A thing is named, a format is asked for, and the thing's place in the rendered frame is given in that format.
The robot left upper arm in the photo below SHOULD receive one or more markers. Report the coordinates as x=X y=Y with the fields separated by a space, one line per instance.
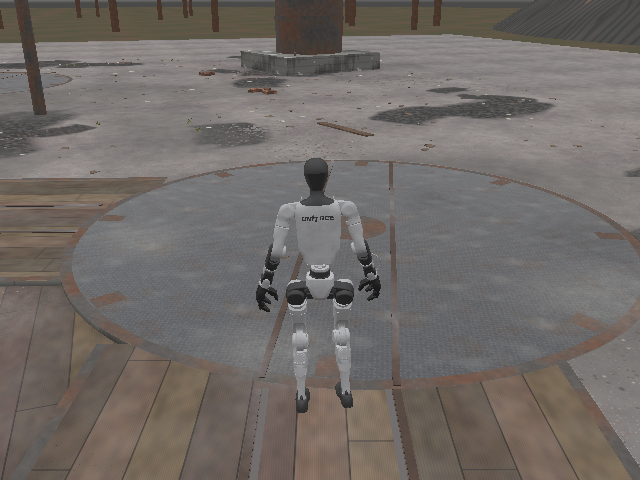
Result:
x=286 y=212

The robot right hand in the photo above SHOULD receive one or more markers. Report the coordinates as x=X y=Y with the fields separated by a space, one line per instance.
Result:
x=373 y=284

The robot left forearm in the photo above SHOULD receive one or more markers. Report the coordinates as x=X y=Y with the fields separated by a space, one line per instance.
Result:
x=269 y=269

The robot left hand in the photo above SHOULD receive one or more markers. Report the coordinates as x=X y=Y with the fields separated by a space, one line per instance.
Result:
x=261 y=298

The robot right thigh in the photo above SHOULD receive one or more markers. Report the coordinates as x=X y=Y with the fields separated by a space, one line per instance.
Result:
x=342 y=301

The robot right forearm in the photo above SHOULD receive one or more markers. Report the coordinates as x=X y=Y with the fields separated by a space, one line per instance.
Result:
x=367 y=263

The robot right upper arm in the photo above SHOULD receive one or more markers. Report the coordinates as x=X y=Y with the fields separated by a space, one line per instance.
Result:
x=349 y=210

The robot left foot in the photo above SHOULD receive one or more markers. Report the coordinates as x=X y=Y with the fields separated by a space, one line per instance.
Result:
x=302 y=405

